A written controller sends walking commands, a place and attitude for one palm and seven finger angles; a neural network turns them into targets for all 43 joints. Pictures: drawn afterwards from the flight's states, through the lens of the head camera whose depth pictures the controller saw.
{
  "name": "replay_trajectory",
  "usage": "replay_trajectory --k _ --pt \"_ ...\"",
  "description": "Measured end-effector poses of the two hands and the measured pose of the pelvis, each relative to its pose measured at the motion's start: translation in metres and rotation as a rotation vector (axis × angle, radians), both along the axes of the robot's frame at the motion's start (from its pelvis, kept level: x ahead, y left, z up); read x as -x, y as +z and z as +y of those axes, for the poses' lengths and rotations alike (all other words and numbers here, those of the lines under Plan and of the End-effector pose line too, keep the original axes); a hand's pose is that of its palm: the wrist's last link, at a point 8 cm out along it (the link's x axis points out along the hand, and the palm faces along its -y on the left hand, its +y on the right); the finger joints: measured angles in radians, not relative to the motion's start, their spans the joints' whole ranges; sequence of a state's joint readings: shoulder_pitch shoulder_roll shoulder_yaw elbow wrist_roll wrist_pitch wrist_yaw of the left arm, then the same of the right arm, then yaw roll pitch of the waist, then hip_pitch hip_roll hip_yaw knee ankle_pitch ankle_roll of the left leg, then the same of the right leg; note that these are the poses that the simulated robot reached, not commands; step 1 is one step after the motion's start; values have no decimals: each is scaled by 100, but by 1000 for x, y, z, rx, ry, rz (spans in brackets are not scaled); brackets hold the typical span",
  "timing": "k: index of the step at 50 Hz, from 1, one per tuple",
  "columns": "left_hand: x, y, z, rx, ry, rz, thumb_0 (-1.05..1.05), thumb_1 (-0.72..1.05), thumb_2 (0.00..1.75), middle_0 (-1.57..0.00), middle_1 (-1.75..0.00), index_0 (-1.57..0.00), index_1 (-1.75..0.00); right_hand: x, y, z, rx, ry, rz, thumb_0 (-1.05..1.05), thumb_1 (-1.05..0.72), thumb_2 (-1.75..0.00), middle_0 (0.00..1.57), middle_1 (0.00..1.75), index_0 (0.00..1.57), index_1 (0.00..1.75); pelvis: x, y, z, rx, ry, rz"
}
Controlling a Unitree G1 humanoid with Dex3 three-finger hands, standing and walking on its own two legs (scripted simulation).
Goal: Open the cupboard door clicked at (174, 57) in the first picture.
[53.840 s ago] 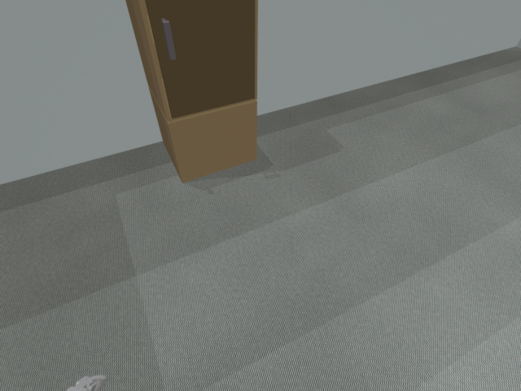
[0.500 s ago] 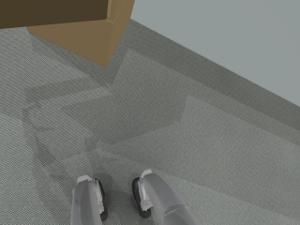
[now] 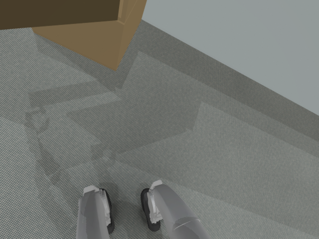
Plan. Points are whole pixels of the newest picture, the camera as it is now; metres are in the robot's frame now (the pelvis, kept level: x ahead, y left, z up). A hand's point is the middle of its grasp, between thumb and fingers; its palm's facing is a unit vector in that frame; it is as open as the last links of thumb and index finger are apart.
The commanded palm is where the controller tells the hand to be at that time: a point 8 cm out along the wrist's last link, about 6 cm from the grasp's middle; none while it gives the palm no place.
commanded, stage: close the thumb around the handle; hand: left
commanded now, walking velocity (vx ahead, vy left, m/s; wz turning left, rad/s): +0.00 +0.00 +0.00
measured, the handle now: out of the picture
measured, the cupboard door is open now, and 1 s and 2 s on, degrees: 40 41 41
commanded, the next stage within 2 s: pull the door open along its arc in 0.22 s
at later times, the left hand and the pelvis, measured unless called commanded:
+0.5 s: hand out of the picture +0.61 +0.33 +0.11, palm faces +0.17 -0.99 +0.01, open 5.1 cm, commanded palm +0.62 +0.30 +0.10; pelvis +0.00 +0.00 +0.00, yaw -1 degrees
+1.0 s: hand out of the picture +0.45 +0.37 +0.11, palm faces +0.22 -0.97 -0.04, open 4.9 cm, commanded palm +0.43 +0.39 +0.10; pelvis +0.00 -0.01 +0.03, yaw +2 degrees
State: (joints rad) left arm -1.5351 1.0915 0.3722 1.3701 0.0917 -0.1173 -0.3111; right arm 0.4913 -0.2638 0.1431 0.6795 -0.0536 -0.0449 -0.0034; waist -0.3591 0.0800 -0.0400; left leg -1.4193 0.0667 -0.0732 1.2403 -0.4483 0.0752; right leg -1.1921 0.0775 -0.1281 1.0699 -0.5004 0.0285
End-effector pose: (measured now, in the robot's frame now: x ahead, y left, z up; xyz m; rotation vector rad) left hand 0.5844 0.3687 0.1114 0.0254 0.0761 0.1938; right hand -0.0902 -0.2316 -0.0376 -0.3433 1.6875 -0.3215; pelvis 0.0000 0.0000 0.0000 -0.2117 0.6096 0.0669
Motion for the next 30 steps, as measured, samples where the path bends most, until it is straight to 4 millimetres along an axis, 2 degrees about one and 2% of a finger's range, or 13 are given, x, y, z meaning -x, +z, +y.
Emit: replay_trajectory --k 6,11,23,30 --pt "0 0 1 5 -1 -1 1 67 80 -31 -130 -27 -131 0 1 -2 6 3 2 0 -90 -90 21 30 21 30 0 0 0 0 0 1" --pt "0 -1 1 8 -2 0 1 81 86 -32 -132 -29 -133 -1 1 -2 5 5 2 0 -90 -90 21 30 21 30 -1 0 0 0 0 1" --pt "2 -2 5 41 -25 -6 2 89 90 -34 -133 -34 -134 -4 -1 0 4 0 -13 0 -90 -90 21 30 21 30 -2 -1 0 3 -10 -9" --pt "19 1 11 3 -32 -1 2 90 90 -37 -134 -38 -135 -3 -2 9 -43 -29 -1 0 -90 -90 21 30 21 30 -2 4 0 -5 -15 -31"
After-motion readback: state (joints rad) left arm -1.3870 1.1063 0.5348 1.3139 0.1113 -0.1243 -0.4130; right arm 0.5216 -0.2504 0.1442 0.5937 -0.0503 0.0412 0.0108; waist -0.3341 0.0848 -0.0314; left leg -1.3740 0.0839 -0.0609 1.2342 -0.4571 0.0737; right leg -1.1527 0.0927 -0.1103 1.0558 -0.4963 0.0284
